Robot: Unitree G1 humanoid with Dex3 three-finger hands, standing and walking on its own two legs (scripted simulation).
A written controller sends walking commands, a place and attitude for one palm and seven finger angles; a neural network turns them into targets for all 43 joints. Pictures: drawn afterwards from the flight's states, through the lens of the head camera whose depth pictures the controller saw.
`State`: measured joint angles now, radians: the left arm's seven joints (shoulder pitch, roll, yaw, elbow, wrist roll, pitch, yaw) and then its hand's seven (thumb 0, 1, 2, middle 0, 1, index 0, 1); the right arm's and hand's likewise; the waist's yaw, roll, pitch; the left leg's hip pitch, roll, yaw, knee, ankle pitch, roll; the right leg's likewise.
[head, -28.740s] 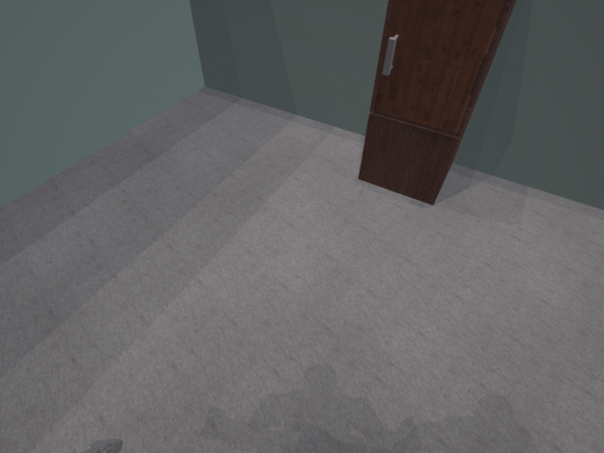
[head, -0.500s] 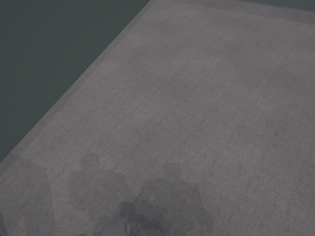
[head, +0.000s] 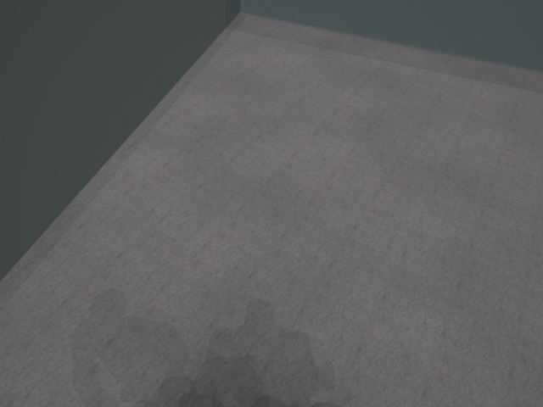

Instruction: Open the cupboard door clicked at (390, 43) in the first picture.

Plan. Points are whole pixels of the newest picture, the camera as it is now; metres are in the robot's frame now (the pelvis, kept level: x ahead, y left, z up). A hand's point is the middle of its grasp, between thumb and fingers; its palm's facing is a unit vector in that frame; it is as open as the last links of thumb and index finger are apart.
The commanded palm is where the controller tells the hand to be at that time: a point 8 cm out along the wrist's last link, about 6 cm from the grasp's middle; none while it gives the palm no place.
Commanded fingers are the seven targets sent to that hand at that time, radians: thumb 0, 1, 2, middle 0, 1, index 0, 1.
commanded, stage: walk to a spot facing it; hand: left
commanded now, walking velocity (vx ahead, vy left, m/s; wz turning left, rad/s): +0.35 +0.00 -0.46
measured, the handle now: out of the picture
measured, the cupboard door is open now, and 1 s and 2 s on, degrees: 47 47 47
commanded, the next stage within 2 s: turn to face it in 0.28 s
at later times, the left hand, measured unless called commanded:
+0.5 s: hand (246, 287) +0.36 +0.08 -0.16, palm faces -0.22 -0.95 -0.22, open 7.4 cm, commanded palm none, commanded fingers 0.00 0.90 0.90 -0.20 -0.30 -0.20 -0.30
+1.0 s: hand (231, 269) +0.40 +0.11 -0.17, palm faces +0.11 -0.96 -0.24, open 7.4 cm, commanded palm none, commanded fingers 0.00 0.90 0.90 -0.20 -0.30 -0.20 -0.30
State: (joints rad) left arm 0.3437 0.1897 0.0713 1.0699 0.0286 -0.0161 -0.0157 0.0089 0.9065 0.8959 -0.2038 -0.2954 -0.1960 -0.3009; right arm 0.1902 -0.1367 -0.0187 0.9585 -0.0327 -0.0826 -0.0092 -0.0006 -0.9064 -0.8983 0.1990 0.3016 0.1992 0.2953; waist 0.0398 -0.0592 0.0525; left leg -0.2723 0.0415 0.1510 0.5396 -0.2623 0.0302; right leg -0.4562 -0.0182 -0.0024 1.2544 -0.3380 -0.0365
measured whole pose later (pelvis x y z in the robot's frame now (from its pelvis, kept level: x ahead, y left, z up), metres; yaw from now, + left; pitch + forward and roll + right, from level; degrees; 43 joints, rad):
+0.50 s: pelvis +0.22 -0.08 +0.00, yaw -11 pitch +0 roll +1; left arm 0.15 0.19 0.04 0.97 0.01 -0.05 0.00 0.00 0.91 0.90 -0.20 -0.30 -0.20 -0.30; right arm 0.31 -0.16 -0.03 1.05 -0.01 -0.02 -0.01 0.01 -0.91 -0.90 0.20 0.30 0.20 0.29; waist -0.06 -0.01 0.08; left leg -0.46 0.12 0.06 1.16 -0.38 -0.05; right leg -0.28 0.03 -0.09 0.51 -0.23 -0.09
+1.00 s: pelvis +0.33 -0.10 +0.00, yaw +4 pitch +2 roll -1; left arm 0.16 0.22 0.07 0.94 0.01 0.04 0.01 0.01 0.91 0.90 -0.20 -0.30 -0.20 -0.30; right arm 0.19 -0.20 -0.03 0.95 -0.03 0.01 -0.01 0.00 -0.91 -0.90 0.20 0.30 0.20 0.30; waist 0.00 0.00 0.08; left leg -0.38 0.00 0.00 0.55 -0.20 0.02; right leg -0.45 -0.05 0.00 0.99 -0.48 0.06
